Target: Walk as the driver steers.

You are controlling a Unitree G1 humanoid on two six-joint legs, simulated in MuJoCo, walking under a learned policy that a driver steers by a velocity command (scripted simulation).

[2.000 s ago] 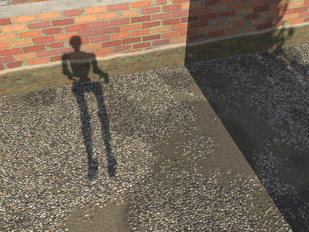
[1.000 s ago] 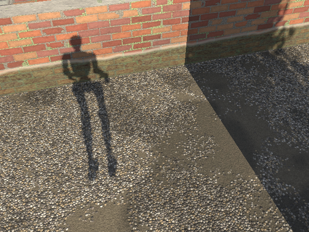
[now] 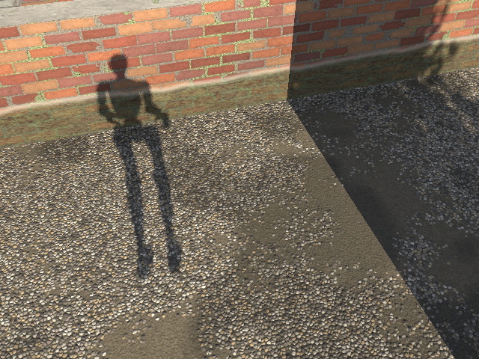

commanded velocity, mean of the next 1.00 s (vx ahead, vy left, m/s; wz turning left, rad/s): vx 0.17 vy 0.00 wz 0.00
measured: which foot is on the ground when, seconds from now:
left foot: down 0.00-1.00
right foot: down 0.00-1.00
